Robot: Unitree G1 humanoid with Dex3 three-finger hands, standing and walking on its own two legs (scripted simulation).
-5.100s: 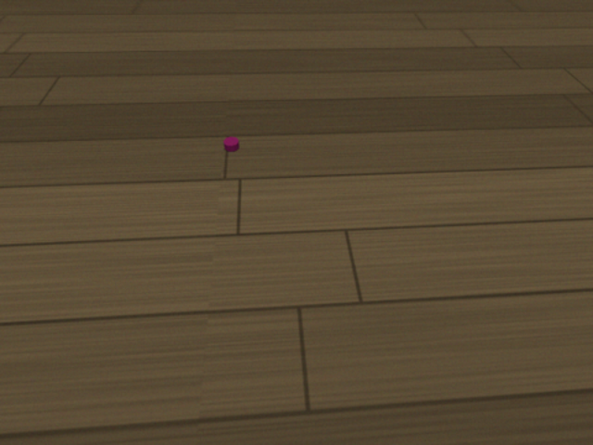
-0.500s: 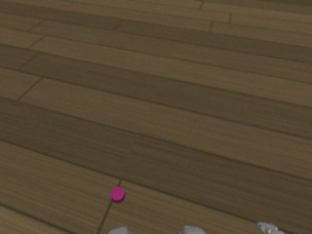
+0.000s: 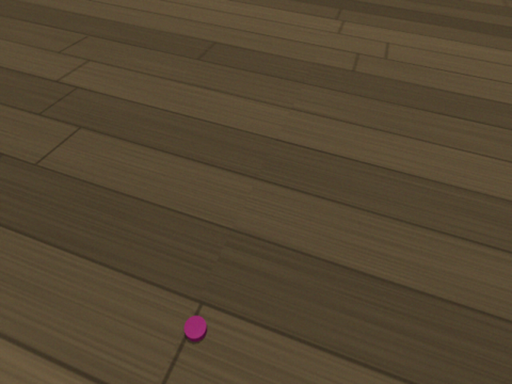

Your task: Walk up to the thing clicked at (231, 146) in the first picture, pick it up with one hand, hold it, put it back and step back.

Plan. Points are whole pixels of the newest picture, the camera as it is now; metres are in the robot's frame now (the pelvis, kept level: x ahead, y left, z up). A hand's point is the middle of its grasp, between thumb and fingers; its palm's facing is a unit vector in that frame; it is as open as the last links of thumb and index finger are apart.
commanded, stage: walk up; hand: left
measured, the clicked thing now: (195, 328) +0.43 +0.18 -0.74
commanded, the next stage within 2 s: stand in 1.34 s
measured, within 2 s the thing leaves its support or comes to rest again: neither
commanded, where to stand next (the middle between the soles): +0.06 +0.02 m, yaw -1 degrees
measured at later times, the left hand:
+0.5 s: hand out of the picture +0.11 +0.25 -0.13, palm faces -0.01 -0.93 -0.38, open 7.4 cm
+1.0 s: hand out of the picture +0.12 +0.24 -0.13, palm faces -0.04 -0.94 -0.34, open 7.4 cm
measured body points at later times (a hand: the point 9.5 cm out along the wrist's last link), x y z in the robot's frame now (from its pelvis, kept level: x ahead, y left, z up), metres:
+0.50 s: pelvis +0.03 -0.01 +0.02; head +0.05 -0.02 +0.47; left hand +0.11 +0.30 -0.11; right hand +0.14 -0.31 -0.12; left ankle +0.01 +0.13 -0.72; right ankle +0.04 -0.17 -0.72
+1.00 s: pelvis +0.03 -0.01 +0.02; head +0.04 -0.01 +0.47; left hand +0.12 +0.29 -0.11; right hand +0.09 -0.32 -0.12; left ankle +0.01 +0.13 -0.72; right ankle +0.04 -0.17 -0.72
